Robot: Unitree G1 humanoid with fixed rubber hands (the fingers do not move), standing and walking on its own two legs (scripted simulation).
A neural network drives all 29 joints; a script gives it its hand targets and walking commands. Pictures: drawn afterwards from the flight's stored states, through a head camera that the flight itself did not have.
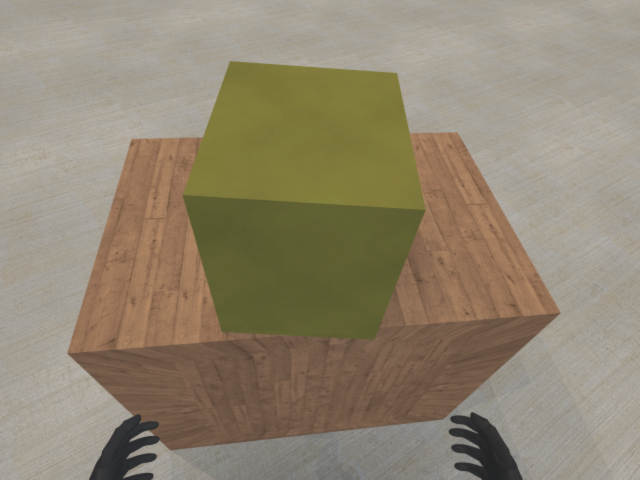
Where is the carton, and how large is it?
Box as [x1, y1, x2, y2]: [183, 61, 425, 339]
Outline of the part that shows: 230,61 183,192 184,201 221,330 232,332 373,339 425,209 396,73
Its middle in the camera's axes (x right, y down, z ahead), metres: -0.02 -0.05 +0.59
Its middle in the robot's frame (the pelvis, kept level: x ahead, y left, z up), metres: +0.49 +0.04 +0.04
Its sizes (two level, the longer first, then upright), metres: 0.277 0.243 0.300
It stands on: a pedestal, 0.66 m high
